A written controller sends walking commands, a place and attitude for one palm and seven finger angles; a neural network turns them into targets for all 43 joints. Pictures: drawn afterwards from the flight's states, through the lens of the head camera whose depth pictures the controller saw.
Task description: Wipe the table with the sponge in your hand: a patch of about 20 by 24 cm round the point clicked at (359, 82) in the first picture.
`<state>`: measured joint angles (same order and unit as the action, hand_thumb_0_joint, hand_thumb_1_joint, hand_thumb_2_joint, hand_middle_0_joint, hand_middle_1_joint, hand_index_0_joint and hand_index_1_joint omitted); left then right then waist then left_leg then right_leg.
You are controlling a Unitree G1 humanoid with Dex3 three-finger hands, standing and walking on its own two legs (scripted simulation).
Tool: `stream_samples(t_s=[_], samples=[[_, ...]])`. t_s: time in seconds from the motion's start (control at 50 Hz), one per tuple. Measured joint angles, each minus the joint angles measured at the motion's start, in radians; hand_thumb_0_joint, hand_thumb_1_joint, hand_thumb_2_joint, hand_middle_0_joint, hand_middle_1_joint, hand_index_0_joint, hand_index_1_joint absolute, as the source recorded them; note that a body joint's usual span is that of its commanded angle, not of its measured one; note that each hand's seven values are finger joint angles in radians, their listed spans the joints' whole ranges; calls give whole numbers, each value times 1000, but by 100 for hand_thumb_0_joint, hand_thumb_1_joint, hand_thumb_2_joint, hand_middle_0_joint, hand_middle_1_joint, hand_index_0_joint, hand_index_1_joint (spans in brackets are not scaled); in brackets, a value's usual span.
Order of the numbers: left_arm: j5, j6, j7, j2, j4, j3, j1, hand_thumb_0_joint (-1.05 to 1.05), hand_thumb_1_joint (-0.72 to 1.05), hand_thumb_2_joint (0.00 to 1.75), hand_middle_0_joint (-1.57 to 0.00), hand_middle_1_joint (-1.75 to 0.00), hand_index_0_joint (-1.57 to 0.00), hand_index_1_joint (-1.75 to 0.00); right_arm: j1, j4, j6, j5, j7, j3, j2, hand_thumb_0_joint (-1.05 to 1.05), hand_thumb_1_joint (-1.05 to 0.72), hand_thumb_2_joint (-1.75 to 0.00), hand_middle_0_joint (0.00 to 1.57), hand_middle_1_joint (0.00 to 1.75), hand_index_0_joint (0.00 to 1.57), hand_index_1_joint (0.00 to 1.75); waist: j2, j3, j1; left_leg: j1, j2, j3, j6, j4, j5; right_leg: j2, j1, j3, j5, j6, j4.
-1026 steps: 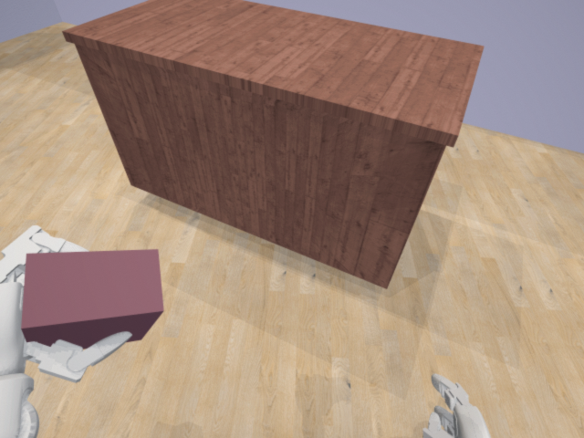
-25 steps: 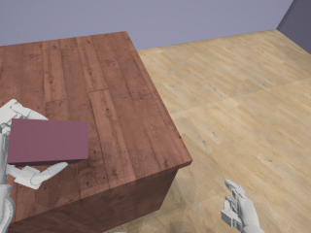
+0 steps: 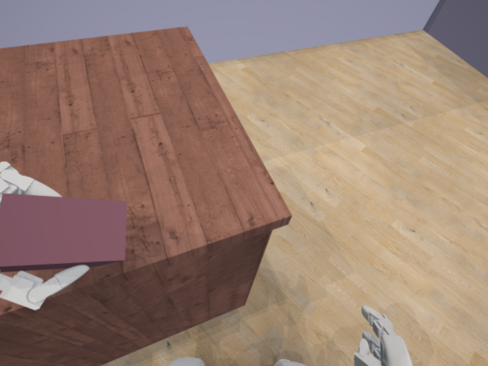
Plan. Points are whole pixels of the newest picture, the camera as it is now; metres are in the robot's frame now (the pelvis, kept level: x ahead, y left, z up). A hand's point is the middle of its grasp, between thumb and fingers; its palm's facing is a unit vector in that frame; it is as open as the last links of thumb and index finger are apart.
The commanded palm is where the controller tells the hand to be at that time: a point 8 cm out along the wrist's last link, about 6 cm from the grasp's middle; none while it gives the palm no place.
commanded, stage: come to a stop and stand still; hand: left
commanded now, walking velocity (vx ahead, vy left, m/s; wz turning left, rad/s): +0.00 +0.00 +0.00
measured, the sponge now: (76, 237) +0.23 +0.23 +0.13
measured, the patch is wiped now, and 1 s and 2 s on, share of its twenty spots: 0.00 0.00 0.00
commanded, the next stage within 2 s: look again from close up in 1.06 s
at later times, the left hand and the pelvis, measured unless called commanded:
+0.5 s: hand (40, 254) +0.20 +0.24 +0.15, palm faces +0.33 -0.87 -0.36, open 10.5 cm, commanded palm +0.15 +0.29 +0.18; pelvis -0.01 +0.01 +0.00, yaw -1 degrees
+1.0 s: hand (45, 208) +0.25 +0.26 +0.16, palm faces +0.35 -0.86 -0.37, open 10.5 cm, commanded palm +0.19 +0.29 +0.18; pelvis +0.03 +0.01 +0.01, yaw +0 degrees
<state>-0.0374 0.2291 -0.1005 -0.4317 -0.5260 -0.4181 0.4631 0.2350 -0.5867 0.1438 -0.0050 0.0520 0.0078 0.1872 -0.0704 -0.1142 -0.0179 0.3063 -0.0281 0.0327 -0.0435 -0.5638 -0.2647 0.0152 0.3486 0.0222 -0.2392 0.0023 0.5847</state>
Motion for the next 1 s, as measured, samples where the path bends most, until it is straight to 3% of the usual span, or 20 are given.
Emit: stream_samples(t_s=[0.08,0.2,0.24,0.26,0.3,0.36,0.42,0.48,0.54,0.64,0.88,1.0], samples=[[9,-14,-12,31,7,22,-22,-2,-52,101,-68,-135,-70,-134,8,-13,13,-4,-13,-7,5,1,-90,-90,20,30,20,30,35,-1,1,-7,28,-8,7,-25,-12,-16,-68,-27,19,17,-73],[20,3,-9,60,14,71,-17,-2,-52,101,-68,-135,-70,-134,0,-11,6,-3,-16,-19,1,1,-90,-90,20,30,20,30,40,35,12,-32,30,-5,7,11,11,-19,-92,-24,46,11,-111],[68,38,40,-30,77,37,-135,-2,-53,101,-68,-134,-71,-134,15,-14,36,14,-5,-21,-2,1,-90,-90,20,30,20,30,31,33,-21,-20,29,-10,9,12,21,-18,-83,-30,57,16,-113],[56,69,51,-65,138,13,-197,-2,-53,101,-68,-134,-71,-134,10,-24,41,12,-8,-28,-3,1,-90,-90,20,30,20,30,25,35,-31,-18,28,-10,11,17,29,-17,-79,-30,61,13,-113],[15,74,47,-73,214,-27,-250,-2,-53,101,-68,-134,-71,-134,-4,-24,42,4,-24,-36,-1,1,-90,-90,20,30,20,30,26,37,-33,-26,28,1,12,34,40,-17,-79,-19,72,12,-122],[-15,50,18,-2,210,-25,-200,-2,-52,101,-68,-134,-70,-134,-7,2,48,-8,-46,-32,8,1,-90,-90,20,30,20,30,40,48,-18,-44,17,25,1,56,47,-7,-77,5,70,17,-115],[-6,42,14,62,158,44,-102,-2,-52,101,-68,-134,-70,-134,4,15,48,-17,-50,-28,11,1,-90,-90,20,30,21,30,48,58,-10,-52,7,34,-7,59,43,2,-77,14,57,24,-103],[10,42,23,88,129,103,-46,-2,-52,101,-68,-134,-71,-134,18,8,44,-16,-41,-29,4,1,-90,-90,20,30,20,30,43,61,-14,-54,6,25,-9,50,33,4,-86,7,48,28,-102],[19,41,23,82,124,107,-54,-2,-53,101,-68,-134,-71,-134,24,-8,41,-10,-31,-35,-3,1,-90,-90,20,30,20,30,32,55,-23,-52,8,8,-7,43,27,0,-98,-7,45,25,-113],[15,41,0,74,117,60,-111,-2,-53,101,-68,-134,-71,-134,14,-26,46,-5,-31,-39,-9,1,-90,-90,20,30,20,30,20,43,-33,-62,10,-4,-4,48,19,-2,-118,-18,45,25,-133],[6,7,0,68,61,74,-52,-2,-52,101,-68,-134,-71,-134,-54,4,11,-5,-42,-31,-11,1,-90,-90,20,30,20,30,26,45,5,-92,13,1,-4,66,-10,-6,-152,-12,28,32,-167],[-1,-12,-6,48,30,58,-23,-2,-52,101,-68,-134,-71,-134,-62,19,-10,-10,-31,-25,-6,1,-90,-90,20,30,20,30,22,33,2,-102,13,1,-5,64,-20,-6,-164,-12,18,32,-166]])
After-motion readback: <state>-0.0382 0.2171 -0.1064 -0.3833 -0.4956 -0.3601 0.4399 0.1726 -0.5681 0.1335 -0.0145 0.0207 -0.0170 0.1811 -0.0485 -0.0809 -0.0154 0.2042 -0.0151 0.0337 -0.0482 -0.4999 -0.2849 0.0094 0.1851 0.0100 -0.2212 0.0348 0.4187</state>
